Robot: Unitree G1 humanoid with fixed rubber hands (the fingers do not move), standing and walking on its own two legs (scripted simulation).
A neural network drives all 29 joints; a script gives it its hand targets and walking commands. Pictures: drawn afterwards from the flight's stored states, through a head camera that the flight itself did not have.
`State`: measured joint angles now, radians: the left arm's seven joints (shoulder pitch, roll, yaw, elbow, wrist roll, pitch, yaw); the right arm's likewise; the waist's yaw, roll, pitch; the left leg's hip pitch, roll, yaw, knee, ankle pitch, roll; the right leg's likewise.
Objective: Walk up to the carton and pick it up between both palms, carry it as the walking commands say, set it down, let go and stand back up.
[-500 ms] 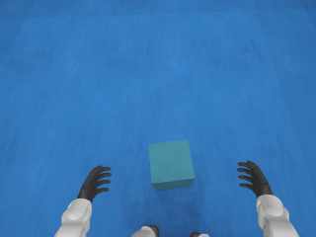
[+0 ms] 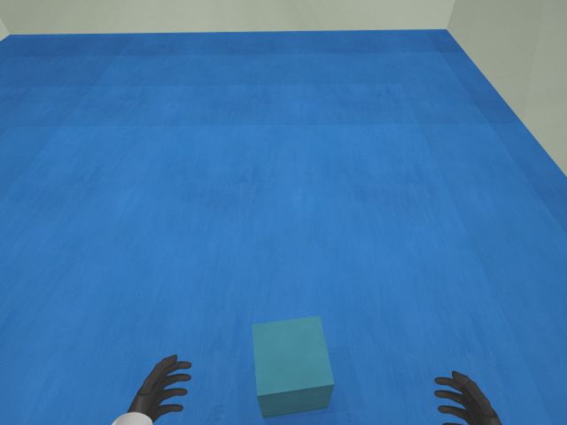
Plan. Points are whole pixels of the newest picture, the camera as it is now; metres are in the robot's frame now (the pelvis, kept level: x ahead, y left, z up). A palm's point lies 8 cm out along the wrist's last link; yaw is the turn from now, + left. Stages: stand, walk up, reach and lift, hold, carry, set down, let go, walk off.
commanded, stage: let go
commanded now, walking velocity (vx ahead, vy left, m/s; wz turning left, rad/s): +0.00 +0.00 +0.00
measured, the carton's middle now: (290, 367) +0.43 +0.03 -0.65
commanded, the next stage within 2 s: stand in 0.20 s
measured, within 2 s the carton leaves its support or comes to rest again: neither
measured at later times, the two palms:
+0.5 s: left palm out of the picture +0.14 +0.30 -0.10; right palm out of the picture +0.13 -0.27 -0.08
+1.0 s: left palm out of the picture +0.12 +0.31 -0.10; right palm out of the picture +0.11 -0.28 -0.09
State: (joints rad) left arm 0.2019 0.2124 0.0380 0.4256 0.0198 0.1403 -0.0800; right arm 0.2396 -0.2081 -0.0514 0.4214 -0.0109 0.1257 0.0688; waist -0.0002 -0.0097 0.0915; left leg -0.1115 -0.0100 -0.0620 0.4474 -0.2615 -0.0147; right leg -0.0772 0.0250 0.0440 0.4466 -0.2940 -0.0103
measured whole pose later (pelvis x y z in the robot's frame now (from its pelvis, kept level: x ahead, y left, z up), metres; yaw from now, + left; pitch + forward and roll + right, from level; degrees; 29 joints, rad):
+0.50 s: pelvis +0.01 +0.02 +0.00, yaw -1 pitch +0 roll +0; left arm 0.21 0.33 0.05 0.70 0.04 0.03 0.02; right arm 0.19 -0.33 -0.05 0.73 -0.04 0.02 -0.02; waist 0.00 -0.03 0.02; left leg -0.20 -0.02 -0.04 0.50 -0.29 0.01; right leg -0.16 0.01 0.06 0.47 -0.31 0.02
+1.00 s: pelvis +0.01 +0.02 +0.00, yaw -1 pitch -2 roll +0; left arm 0.17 0.36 0.02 0.86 0.03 0.01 0.03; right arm 0.15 -0.35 -0.02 0.90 -0.03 0.00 -0.02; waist 0.00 -0.02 0.02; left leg -0.14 -0.02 -0.03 0.43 -0.26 0.01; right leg -0.10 0.00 0.06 0.41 -0.28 0.02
